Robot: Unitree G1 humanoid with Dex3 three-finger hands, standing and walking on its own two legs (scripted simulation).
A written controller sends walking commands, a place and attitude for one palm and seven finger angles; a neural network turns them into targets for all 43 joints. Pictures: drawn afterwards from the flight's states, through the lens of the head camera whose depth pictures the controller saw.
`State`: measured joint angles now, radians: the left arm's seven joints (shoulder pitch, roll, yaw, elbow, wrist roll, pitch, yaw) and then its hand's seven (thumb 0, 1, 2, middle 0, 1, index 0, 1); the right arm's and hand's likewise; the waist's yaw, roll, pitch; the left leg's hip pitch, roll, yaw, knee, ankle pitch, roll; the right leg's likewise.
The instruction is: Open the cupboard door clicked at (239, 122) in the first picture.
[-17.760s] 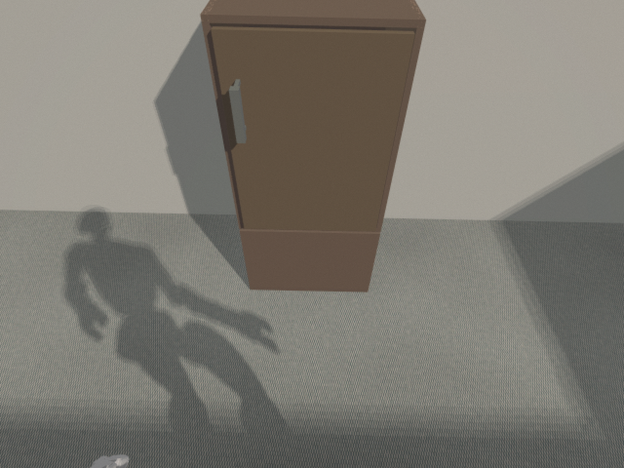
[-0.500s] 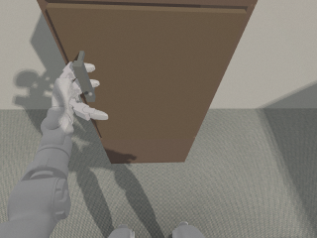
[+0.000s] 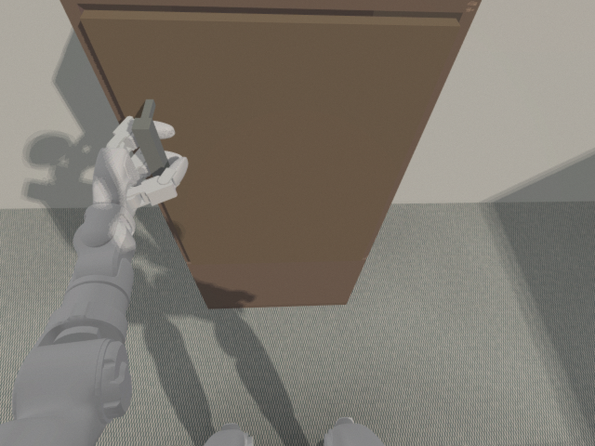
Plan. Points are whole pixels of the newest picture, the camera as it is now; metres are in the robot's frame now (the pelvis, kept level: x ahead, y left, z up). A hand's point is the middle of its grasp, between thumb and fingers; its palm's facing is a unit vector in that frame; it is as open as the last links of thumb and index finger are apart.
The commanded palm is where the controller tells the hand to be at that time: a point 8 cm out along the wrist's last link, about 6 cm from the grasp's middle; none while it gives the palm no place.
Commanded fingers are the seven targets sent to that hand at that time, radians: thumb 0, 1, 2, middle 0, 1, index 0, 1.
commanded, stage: close the thumb around the handle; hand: left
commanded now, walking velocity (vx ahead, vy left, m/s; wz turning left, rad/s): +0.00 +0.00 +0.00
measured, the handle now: (159, 149) +0.51 +0.18 +0.08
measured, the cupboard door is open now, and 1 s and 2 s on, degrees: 0 26 36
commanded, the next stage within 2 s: pull the door open along its arc in 0.18 s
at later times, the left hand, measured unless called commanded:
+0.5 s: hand (169, 190) +0.44 +0.16 +0.08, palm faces +0.00 -1.00 -0.01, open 5.8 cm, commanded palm +0.39 +0.21 +0.08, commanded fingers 0.00 0.90 0.90 -0.40 -1.35 -0.40 -1.35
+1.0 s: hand (215, 284) +0.30 +0.09 +0.08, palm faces +0.39 -0.92 +0.06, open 5.9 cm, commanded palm +0.24 +0.12 +0.08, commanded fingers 0.00 0.90 0.90 -0.40 -1.35 -0.40 -1.35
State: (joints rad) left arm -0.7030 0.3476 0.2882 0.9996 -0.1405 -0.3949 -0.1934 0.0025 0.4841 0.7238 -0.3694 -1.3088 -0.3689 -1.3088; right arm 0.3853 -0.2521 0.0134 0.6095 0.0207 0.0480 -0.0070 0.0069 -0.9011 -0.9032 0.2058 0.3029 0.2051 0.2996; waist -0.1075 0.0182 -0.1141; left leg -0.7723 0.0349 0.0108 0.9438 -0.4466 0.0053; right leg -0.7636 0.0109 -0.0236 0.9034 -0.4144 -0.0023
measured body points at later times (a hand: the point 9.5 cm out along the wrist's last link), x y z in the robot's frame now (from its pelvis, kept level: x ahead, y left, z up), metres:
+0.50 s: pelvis +0.00 +0.00 +0.00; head +0.07 +0.00 +0.45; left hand +0.43 +0.21 +0.08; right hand +0.06 -0.26 -0.11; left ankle +0.00 +0.11 -0.69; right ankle +0.01 -0.12 -0.69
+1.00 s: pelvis +0.01 -0.01 +0.01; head +0.04 -0.02 +0.46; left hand +0.27 +0.14 +0.08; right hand +0.21 -0.21 -0.07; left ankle +0.00 +0.11 -0.69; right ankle +0.01 -0.12 -0.69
